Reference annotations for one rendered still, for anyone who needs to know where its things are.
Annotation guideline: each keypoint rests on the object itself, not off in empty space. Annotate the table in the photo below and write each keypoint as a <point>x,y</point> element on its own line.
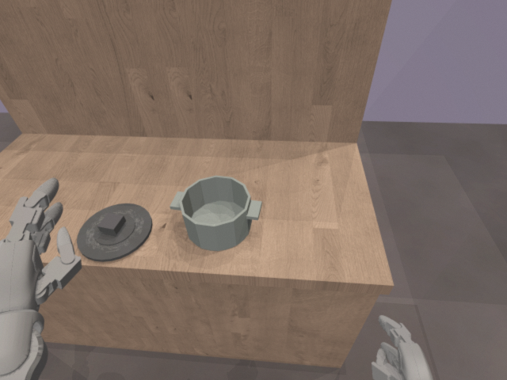
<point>132,101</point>

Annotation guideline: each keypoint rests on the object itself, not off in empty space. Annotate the robot left forearm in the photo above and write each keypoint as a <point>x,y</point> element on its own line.
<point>23,352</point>

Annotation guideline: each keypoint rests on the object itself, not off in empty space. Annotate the robot left hand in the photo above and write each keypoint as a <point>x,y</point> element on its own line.
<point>20,262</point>

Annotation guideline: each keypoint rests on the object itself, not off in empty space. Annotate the lid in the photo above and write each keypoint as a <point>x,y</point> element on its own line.
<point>100,246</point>

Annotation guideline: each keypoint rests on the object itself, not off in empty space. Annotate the robot right hand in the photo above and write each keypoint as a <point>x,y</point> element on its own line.
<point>406,363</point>

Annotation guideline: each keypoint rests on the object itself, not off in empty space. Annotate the pot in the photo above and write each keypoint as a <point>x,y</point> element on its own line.
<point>217,211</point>

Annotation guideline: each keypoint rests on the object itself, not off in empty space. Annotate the knob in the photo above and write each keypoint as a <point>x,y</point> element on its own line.
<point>111,223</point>

